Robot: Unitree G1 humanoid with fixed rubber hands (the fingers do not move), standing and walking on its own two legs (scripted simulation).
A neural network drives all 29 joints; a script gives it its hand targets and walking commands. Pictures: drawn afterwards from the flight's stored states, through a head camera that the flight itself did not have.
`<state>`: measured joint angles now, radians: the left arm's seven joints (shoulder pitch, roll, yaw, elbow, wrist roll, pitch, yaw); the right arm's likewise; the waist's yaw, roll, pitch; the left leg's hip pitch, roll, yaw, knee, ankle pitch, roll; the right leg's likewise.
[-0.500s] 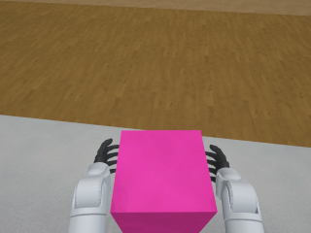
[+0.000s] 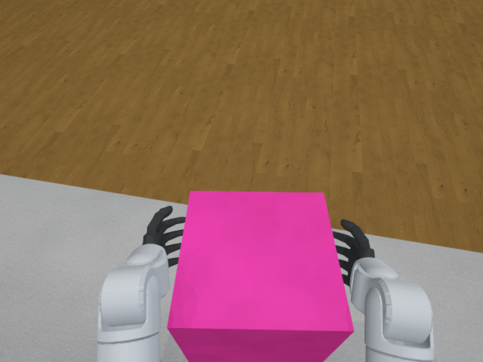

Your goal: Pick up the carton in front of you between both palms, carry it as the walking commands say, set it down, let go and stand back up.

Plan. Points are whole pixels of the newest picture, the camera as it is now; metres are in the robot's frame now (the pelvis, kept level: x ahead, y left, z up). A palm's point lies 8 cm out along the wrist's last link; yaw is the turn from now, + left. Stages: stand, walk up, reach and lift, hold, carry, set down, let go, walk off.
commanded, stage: carry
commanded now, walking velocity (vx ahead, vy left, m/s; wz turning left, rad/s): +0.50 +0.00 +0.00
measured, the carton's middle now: (254, 285) +0.27 +0.01 +0.01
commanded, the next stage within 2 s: none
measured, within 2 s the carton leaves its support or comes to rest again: neither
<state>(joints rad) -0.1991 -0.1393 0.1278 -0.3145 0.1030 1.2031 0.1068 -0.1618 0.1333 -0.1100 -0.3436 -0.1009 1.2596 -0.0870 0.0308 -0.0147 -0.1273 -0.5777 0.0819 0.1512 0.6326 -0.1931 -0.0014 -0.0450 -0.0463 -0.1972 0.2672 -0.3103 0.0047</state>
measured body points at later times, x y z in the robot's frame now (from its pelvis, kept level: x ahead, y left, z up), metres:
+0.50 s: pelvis +0.33 +0.02 +0.00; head +0.34 +0.03 +0.45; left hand +0.62 +0.17 +0.08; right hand +0.60 -0.13 +0.08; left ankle +0.19 +0.11 -0.74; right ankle +0.48 -0.10 -0.71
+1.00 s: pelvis +0.67 +0.01 +0.00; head +0.68 +0.00 +0.45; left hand +0.97 +0.16 +0.11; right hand +0.96 -0.14 +0.10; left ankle +0.82 +0.13 -0.71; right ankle +0.54 -0.08 -0.74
